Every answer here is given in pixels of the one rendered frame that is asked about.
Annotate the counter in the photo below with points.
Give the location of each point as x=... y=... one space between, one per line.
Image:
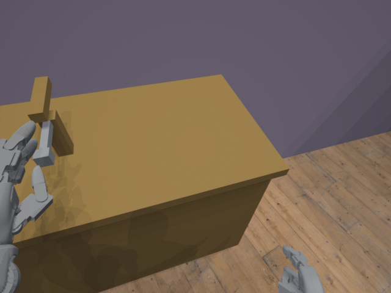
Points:
x=144 y=179

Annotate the tap lever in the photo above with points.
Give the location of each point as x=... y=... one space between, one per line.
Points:
x=44 y=156

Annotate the robot left forearm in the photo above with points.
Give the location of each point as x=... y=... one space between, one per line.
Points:
x=10 y=275

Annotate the left robot hand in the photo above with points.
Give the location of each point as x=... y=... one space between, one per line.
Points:
x=14 y=154

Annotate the right robot hand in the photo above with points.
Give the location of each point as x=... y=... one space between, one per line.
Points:
x=305 y=281

